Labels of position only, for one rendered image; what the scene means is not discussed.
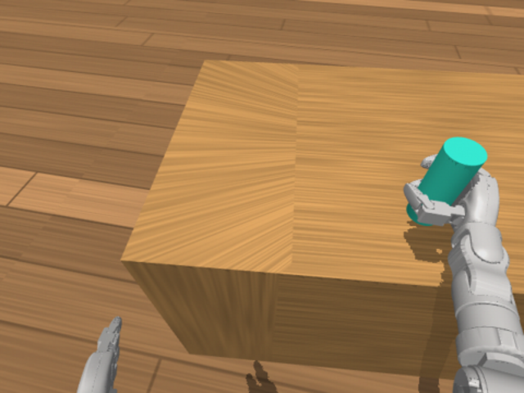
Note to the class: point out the can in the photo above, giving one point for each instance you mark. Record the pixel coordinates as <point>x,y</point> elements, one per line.
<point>455,165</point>

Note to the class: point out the right robot arm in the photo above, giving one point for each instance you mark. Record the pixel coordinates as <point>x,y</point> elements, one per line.
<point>490,340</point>

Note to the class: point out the right robot hand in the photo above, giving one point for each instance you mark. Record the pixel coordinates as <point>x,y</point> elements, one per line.
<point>478,201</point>

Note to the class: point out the left robot hand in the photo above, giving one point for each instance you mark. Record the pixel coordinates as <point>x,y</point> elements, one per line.
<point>101,368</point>

